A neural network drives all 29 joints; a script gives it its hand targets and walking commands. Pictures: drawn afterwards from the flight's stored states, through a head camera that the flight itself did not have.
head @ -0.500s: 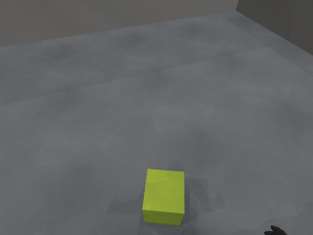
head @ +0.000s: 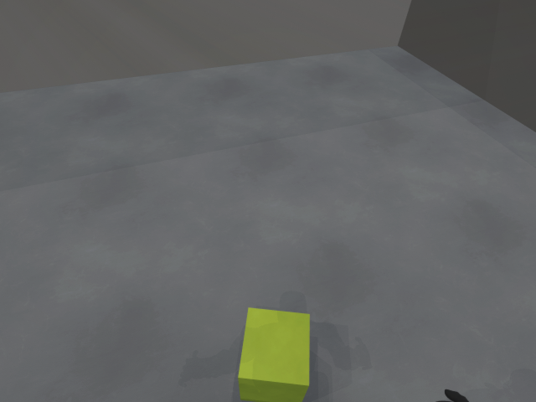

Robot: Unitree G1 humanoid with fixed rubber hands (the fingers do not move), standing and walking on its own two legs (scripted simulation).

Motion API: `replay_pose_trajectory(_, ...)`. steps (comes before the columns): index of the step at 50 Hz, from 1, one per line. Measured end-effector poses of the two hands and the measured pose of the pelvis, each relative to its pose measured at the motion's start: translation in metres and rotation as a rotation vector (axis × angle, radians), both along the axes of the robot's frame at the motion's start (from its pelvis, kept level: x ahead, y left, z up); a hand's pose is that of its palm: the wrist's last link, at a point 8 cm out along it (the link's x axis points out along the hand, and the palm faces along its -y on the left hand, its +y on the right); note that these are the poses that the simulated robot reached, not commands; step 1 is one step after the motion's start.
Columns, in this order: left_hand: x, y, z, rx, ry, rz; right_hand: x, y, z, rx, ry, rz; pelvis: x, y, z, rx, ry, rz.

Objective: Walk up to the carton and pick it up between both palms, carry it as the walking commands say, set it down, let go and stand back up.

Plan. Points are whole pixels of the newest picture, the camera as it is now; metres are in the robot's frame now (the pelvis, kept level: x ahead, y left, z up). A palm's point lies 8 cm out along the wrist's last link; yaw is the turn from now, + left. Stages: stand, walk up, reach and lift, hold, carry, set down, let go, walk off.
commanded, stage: walk up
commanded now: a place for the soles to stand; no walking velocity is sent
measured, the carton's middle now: (274, 357) +0.43 -0.03 -0.65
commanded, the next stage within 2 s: reach and lift in 1.30 s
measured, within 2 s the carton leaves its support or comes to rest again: neither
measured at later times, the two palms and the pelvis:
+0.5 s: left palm out of the picture +0.10 +0.31 -0.09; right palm out of the picture +0.11 -0.32 -0.11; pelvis +0.01 -0.01 +0.00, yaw +1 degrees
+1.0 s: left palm out of the picture +0.11 +0.30 -0.10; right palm out of the picture +0.13 -0.32 -0.10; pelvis +0.02 -0.01 +0.01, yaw +0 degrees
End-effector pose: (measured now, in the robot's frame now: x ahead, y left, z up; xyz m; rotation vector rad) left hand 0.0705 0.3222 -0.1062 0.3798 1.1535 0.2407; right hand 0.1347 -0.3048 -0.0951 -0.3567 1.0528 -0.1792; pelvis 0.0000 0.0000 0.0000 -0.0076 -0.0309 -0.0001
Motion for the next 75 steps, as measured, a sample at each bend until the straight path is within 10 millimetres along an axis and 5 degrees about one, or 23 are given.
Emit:
replay_pose_trajectory(12,0.003,-0.007,0.008,0.020,0.025,0.020,-0.012,-0.014,-0.010,0.011,0.078,-0.025,0.005,-0.010,0.004,0.008,0.000,0.008)
replay_pose_trajectory(29,0.035,-0.017,0.012,0.011,-0.031,-0.003,-0.025,-0.018,-0.013,0.015,0.114,-0.040,0.010,-0.015,0.005,0.005,0.003,0.019)
replay_pose_trajectory(53,0.043,-0.026,0.007,-0.017,-0.004,-0.026,-0.008,-0.018,-0.006,0.006,0.064,-0.059,0.023,-0.015,0.007,0.007,-0.006,-0.015)
replay_pose_trajectory(66,0.042,-0.022,0.008,-0.004,0.005,-0.032,-0.019,-0.019,-0.007,0.013,0.068,-0.087,0.021,-0.014,0.006,0.010,-0.006,-0.030)
replay_pose_trajectory(75,0.115,-0.052,0.018,-0.070,-0.141,-0.062,0.027,-0.008,0.003,0.029,-0.018,-0.032,0.000,-0.014,-0.011,0.015,0.027,-0.062)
